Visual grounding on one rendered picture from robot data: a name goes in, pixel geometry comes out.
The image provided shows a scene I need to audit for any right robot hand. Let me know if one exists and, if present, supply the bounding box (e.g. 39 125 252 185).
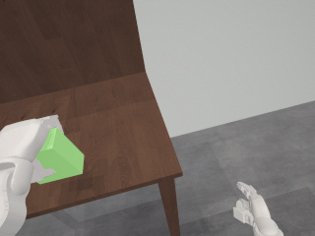
233 182 271 226

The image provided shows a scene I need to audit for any table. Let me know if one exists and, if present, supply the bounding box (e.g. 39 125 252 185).
0 0 183 236

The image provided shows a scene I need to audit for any left robot forearm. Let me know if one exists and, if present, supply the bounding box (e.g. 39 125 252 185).
0 157 34 236

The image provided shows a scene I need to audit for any left robot hand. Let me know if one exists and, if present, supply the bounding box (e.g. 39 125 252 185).
0 114 64 183

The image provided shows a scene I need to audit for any sponge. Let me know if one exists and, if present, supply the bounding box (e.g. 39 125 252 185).
35 127 85 184

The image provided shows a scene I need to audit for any right robot forearm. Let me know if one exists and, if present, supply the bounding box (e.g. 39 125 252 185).
252 216 284 236

